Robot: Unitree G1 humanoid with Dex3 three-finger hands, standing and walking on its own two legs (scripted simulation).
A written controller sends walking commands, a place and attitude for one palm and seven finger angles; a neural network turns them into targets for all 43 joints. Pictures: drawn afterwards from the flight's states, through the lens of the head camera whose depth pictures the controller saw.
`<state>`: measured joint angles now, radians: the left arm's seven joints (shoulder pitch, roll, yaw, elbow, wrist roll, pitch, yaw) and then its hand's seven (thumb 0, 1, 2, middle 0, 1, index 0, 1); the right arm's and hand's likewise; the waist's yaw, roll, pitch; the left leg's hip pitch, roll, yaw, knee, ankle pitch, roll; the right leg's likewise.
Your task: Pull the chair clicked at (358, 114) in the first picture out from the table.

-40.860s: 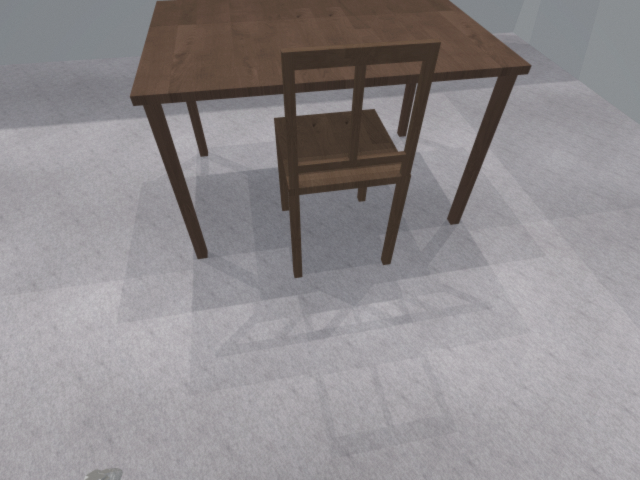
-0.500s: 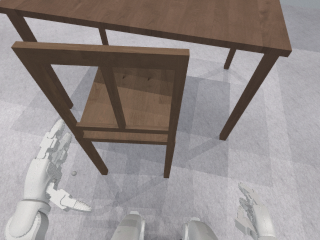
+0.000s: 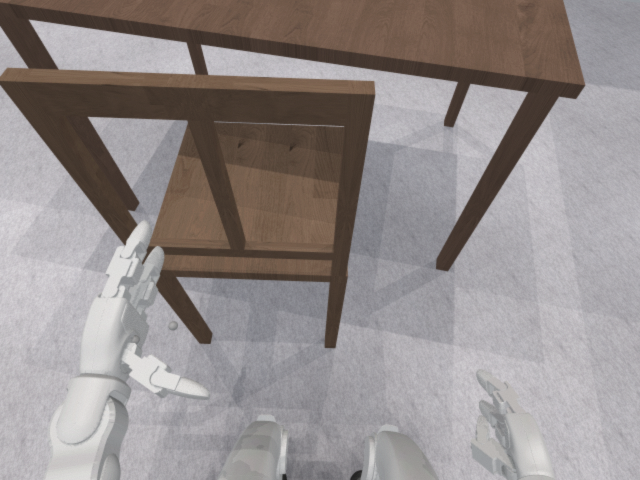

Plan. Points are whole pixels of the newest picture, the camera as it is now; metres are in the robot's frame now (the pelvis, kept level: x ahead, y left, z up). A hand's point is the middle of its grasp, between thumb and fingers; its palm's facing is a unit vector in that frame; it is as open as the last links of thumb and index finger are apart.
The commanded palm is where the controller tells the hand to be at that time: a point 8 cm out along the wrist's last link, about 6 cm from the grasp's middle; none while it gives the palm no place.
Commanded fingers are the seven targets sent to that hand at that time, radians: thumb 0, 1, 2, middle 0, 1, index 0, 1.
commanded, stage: aim the fingers beside a spindle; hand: left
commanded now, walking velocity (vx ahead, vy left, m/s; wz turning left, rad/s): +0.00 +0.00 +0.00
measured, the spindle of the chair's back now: (222, 193) +0.49 +0.18 +0.02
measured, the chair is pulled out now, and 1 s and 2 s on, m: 0.20 0.20 0.20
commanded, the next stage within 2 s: push the fingers through the gap in 1.44 s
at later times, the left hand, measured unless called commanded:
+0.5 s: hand (211, 303) +0.31 +0.16 +0.03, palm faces +0.01 -1.00 -0.05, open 16.9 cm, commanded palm +0.29 +0.21 +0.03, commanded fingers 0.00 -0.50 0.30 -0.06 -0.08 -0.06 -0.08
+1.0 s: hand (225, 291) +0.34 +0.15 +0.01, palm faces +0.02 -1.00 -0.05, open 16.9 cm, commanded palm +0.31 +0.20 +0.01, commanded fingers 0.00 -0.50 0.30 -0.06 -0.08 -0.06 -0.08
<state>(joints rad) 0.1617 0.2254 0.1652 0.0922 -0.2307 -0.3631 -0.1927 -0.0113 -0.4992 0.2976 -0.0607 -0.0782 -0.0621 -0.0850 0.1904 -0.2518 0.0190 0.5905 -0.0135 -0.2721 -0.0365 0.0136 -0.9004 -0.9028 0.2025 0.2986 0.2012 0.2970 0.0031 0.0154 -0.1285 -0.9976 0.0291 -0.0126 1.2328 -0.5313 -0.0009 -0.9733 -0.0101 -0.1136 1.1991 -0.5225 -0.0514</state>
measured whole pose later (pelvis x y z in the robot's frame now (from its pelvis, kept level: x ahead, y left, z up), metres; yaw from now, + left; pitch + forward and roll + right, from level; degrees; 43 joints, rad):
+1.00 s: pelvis +0.00 +0.00 -0.02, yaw +0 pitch +21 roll +0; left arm -0.12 0.17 0.12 0.36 -0.14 -0.44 -0.09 -0.01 -0.50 0.30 -0.06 -0.08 -0.06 -0.09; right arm 0.17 -0.25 0.00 0.62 -0.03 -0.18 -0.01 0.01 -0.90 -0.90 0.20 0.30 0.20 0.30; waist -0.01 0.01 -0.15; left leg -1.12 0.03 0.00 1.31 -0.55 0.00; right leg -1.12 -0.01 -0.09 1.30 -0.55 -0.06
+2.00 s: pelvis +0.00 +0.00 -0.02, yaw -1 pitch +22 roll -1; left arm -0.30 0.19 0.15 0.54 -0.13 -0.43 -0.08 -0.01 -0.50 0.30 -0.06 -0.08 -0.06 -0.08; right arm 0.19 -0.25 0.01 0.64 -0.03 -0.16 -0.01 0.01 -0.90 -0.90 0.20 0.30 0.20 0.30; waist -0.03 0.01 -0.16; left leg -1.14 0.02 0.01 1.31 -0.55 0.01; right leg -1.13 -0.01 -0.09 1.28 -0.54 -0.05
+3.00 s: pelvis -0.01 +0.00 -0.03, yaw -2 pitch +25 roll -1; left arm -0.67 0.28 0.31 0.95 -0.08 -0.51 -0.08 -0.01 -0.50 0.30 -0.06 -0.08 -0.06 -0.08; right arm 0.28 -0.26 0.00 0.68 -0.04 -0.12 0.02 0.01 -0.90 -0.90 0.20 0.30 0.20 0.30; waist -0.10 0.02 -0.16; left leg -1.22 0.04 0.01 1.31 -0.53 0.00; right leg -1.21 0.00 -0.08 1.29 -0.51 -0.05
